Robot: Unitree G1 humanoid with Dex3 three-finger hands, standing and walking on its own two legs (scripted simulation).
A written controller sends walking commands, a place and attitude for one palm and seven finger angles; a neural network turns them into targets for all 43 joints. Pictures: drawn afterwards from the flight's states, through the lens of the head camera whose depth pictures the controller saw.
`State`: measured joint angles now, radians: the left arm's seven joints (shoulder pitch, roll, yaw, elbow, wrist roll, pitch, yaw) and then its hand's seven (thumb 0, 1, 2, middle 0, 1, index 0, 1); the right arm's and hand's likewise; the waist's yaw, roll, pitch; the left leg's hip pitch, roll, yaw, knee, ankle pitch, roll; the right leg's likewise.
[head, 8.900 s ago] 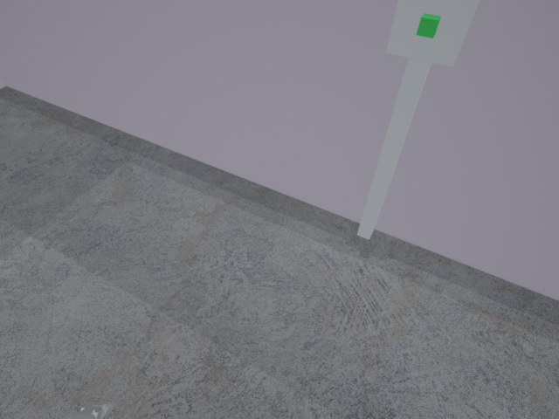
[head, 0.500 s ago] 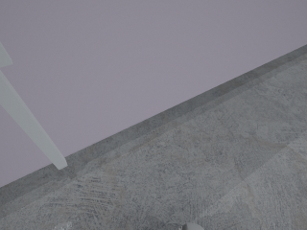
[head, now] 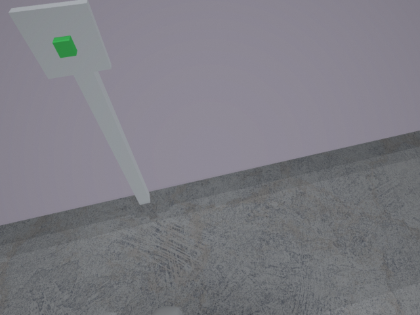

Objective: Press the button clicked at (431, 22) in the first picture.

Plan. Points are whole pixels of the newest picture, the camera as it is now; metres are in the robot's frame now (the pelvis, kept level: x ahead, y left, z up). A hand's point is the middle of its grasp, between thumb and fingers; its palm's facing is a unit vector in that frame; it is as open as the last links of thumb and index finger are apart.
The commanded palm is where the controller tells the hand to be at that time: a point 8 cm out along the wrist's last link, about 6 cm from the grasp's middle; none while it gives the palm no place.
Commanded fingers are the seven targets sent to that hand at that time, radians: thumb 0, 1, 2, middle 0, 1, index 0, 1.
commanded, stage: turn to face it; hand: left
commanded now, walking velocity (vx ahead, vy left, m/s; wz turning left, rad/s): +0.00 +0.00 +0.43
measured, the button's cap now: (65, 46) +0.72 +0.41 +0.15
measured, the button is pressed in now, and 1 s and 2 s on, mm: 0 0 0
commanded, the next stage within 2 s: take the last steps up to it in 0.42 s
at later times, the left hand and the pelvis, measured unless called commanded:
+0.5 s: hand out of the picture +0.01 +0.25 -0.16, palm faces +0.22 -0.95 -0.24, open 7.4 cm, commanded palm none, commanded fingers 0.00 0.90 0.90 -0.20 -0.30 -0.20 -0.30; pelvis -0.02 +0.04 +0.00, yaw +10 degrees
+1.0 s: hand out of the picture -0.11 +0.16 -0.17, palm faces +0.38 -0.91 -0.14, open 7.4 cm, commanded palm none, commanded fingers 0.00 0.90 0.90 -0.20 -0.30 -0.20 -0.30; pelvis +0.02 +0.05 +0.00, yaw +15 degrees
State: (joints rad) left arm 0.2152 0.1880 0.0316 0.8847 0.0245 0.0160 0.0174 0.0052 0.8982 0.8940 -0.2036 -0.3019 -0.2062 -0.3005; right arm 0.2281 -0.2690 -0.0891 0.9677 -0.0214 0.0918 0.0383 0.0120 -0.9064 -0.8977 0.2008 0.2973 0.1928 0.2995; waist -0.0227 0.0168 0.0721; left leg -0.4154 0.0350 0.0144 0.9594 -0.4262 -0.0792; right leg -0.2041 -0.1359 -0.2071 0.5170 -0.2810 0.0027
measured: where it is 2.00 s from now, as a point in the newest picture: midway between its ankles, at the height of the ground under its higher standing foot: (193, 289)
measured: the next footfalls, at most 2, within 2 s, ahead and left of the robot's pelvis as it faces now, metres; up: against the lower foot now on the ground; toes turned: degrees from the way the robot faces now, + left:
left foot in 0.12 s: +0.03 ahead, +0.14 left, +0.00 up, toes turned +9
right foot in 0.58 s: +0.04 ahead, -0.08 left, +0.00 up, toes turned +7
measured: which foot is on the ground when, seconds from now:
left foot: up 0.00-0.10, down 0.12-0.60, up 0.62-1.00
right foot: down 0.00-0.12, up 0.14-0.56, down 0.58-1.00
